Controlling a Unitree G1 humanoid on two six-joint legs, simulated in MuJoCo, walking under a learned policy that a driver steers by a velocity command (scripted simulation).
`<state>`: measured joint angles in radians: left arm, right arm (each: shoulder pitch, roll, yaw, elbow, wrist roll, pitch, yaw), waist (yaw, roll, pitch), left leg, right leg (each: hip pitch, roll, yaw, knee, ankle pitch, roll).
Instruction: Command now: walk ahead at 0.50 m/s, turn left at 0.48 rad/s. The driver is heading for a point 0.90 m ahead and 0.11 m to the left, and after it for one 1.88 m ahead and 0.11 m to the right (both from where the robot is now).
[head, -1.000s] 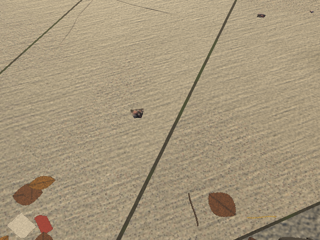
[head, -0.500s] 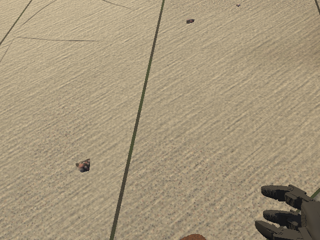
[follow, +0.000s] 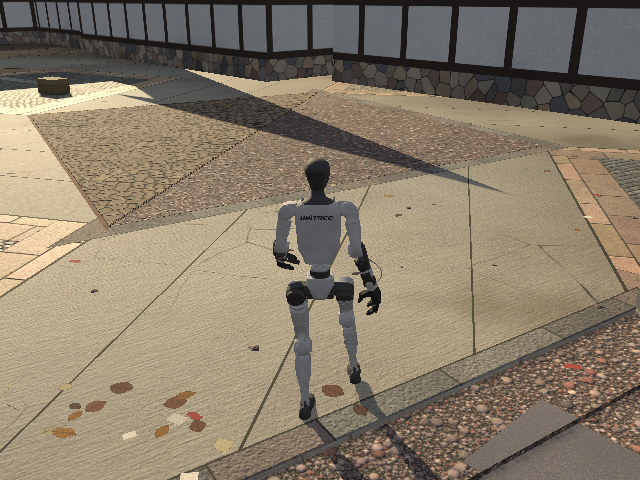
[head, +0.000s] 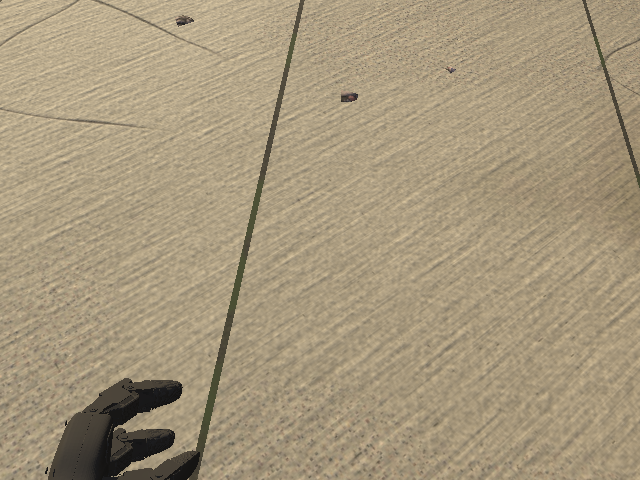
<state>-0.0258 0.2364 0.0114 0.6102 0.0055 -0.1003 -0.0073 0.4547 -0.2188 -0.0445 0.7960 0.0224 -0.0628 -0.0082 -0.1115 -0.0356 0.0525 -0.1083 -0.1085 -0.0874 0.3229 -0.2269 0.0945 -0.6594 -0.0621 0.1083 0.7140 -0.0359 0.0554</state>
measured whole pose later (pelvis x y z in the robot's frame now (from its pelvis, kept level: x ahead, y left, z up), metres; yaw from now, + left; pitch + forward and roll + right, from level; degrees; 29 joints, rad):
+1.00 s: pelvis +0.54 +0.13 +0.00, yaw +18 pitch +1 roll +2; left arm 0.18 0.29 0.06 0.78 -0.02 -0.05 -0.01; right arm 0.31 -0.26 -0.06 0.78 -0.02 -0.09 0.01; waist -0.05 -0.05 0.02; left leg -0.03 -0.05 0.16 0.24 -0.22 0.06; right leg -0.71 -0.11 0.08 0.86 0.01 0.03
